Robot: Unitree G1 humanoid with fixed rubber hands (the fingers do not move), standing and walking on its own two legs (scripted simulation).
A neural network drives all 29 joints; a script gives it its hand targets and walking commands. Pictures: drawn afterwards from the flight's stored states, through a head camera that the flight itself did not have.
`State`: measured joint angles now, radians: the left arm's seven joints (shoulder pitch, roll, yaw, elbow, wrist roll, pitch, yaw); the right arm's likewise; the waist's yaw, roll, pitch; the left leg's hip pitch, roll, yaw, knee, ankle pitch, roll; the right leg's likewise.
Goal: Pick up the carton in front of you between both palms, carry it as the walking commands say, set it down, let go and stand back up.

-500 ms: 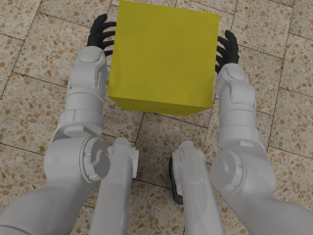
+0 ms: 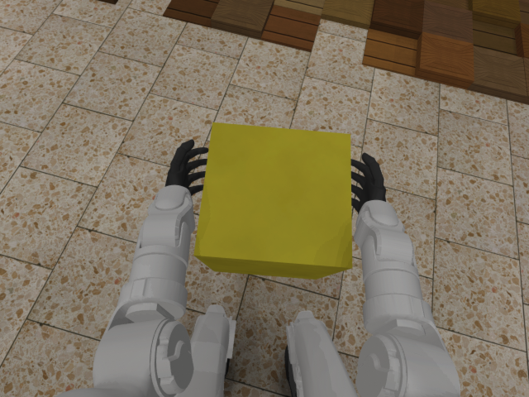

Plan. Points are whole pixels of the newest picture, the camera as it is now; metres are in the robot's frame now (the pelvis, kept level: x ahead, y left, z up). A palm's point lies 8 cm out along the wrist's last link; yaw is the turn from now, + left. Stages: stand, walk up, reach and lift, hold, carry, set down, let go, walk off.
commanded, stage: reach and lift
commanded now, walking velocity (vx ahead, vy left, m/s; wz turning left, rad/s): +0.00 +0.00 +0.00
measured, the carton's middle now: (272, 213) +0.41 -0.01 -0.10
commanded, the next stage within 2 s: hold in 1.70 s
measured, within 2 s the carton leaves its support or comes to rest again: neither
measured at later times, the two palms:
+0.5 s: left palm (153, 183) +0.36 +0.14 +0.11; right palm (425, 187) +0.36 -0.16 +0.12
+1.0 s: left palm (140, 164) +0.34 +0.13 +0.18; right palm (472, 179) +0.34 -0.16 +0.18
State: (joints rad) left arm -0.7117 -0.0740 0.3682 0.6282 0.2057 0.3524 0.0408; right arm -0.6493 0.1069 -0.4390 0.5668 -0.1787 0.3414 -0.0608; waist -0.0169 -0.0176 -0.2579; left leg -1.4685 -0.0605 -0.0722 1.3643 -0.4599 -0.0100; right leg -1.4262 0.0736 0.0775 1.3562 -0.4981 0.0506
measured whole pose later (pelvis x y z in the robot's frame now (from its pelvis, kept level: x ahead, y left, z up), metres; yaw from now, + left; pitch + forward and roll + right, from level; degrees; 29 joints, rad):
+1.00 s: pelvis +0.04 -0.01 +0.15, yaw +1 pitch -4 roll +0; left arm -0.37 -0.18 0.32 0.41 0.33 0.62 0.00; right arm -0.37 0.16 -0.34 0.44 -0.33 0.60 0.03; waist -0.02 -0.02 0.01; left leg -0.21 -0.03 -0.09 0.47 -0.20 -0.01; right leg -0.18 0.03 0.10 0.48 -0.23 0.01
